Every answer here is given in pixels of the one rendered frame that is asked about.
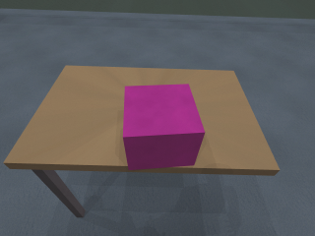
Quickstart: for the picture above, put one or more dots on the table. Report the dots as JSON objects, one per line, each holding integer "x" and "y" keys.
{"x": 79, "y": 126}

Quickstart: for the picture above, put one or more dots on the carton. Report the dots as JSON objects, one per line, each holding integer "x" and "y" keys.
{"x": 161, "y": 126}

